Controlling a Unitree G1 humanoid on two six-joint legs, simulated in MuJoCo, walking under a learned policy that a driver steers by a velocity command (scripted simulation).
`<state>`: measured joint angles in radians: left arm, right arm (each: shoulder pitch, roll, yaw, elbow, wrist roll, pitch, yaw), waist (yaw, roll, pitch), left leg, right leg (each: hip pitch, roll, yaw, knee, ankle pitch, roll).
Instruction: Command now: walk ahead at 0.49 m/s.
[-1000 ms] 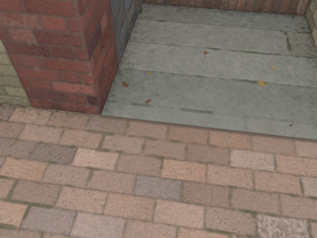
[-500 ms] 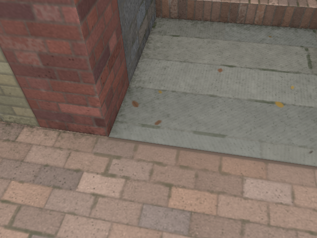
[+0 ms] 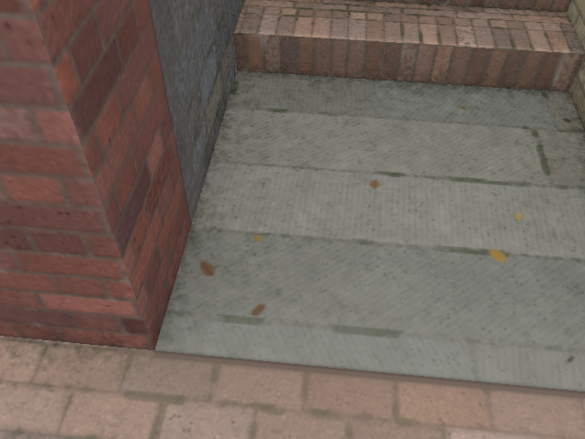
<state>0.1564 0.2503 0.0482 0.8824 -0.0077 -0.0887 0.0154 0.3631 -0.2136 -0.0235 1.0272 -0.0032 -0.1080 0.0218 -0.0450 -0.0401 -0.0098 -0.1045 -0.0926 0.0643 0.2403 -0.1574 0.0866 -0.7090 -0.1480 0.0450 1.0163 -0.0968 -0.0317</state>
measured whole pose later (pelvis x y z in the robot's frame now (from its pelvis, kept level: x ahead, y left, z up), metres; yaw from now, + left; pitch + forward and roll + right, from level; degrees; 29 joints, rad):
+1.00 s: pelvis +0.53 -0.05 +0.00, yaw +0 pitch +0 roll +0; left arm 0.17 0.33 0.03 0.82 -0.01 -0.07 -0.02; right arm 0.32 -0.28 -0.02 0.87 -0.02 -0.10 0.01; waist -0.04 -0.06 0.04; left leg -0.19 -0.01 0.05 0.34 -0.15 0.04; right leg -0.58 -0.05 0.05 1.07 -0.27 -0.03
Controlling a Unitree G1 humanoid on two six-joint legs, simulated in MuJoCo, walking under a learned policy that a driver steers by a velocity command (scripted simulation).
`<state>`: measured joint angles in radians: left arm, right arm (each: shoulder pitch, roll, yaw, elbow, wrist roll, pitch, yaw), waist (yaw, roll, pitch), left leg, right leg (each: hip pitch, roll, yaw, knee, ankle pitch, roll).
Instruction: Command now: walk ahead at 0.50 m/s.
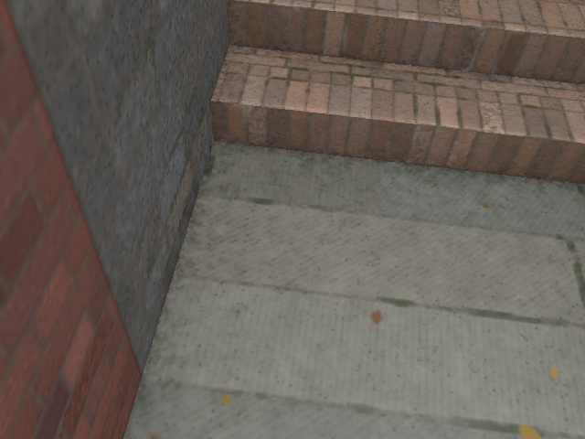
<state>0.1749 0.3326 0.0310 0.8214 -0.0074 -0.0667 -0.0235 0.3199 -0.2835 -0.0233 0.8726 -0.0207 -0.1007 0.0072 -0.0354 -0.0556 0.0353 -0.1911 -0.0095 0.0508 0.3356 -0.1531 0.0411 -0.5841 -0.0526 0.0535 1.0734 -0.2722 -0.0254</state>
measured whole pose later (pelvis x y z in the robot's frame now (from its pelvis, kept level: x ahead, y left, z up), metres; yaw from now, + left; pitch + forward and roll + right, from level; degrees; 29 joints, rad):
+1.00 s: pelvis +0.52 -0.09 +0.00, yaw +0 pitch +0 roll +0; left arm 0.25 0.33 0.04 0.81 -0.01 -0.08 -0.02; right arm 0.29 -0.30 -0.04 0.85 -0.02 -0.10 0.00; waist 0.00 -0.04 0.03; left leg -0.20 -0.01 0.04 0.35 -0.15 0.04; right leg -0.51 -0.02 0.09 1.11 -0.29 -0.01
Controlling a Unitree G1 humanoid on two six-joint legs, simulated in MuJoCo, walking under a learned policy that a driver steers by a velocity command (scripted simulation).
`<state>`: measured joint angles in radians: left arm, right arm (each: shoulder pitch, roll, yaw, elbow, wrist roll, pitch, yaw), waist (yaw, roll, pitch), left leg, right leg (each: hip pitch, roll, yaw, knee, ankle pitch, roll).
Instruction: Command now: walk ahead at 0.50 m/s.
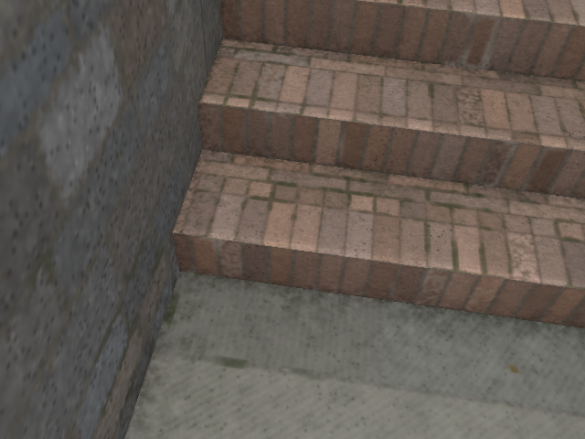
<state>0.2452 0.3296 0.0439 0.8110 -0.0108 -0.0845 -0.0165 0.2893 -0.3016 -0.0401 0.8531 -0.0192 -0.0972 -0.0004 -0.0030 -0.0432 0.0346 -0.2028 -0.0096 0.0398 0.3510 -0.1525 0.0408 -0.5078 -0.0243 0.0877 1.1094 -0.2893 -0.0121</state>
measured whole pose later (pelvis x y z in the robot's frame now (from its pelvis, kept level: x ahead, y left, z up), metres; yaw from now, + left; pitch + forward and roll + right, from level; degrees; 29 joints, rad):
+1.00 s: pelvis +0.25 -0.11 -0.01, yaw -1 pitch -2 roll +0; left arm 0.15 0.25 0.03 1.00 0.02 0.00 0.03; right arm 0.22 -0.24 0.00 1.05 -0.01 -0.07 0.00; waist 0.03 -0.01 0.03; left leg -0.12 0.00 0.00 0.43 -0.28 0.00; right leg -0.22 0.08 0.00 0.38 -0.13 -0.07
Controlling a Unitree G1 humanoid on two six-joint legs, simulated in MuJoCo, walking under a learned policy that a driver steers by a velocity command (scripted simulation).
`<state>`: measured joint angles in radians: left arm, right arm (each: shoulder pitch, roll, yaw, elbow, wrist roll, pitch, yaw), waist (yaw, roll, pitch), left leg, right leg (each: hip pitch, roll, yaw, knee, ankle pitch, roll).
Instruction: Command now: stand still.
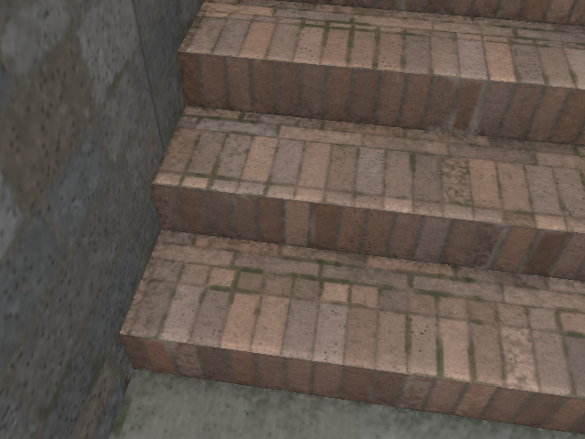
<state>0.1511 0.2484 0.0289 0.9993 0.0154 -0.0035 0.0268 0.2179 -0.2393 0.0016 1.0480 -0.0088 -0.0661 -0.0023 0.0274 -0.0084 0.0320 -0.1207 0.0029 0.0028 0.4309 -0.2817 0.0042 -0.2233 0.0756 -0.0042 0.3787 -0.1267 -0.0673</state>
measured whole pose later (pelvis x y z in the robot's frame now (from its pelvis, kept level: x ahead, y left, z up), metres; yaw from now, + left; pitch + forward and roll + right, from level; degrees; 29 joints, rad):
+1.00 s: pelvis +0.01 -0.02 +0.00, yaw -1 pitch +0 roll +0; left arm 0.14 0.26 0.02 1.05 0.01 0.02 0.03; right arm 0.24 -0.25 0.02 1.06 -0.01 -0.06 -0.02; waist 0.00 0.00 0.03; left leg -0.12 0.04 0.00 0.43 -0.30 -0.03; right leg -0.23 0.11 0.00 0.38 -0.14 -0.10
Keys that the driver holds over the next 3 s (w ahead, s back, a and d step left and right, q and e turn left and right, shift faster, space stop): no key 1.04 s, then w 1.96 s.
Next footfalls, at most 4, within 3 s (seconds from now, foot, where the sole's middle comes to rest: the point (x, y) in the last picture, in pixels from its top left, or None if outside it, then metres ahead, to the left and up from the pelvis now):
1.58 right None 0.31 -0.17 -0.78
2.02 left None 0.51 0.02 -0.78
2.46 right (395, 322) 0.73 -0.19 -0.61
3.00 left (323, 162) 1.08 -0.02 -0.45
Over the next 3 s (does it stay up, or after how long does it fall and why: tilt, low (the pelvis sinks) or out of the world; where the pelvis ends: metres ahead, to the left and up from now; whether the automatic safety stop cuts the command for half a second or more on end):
stays up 0.89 -0.11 0.17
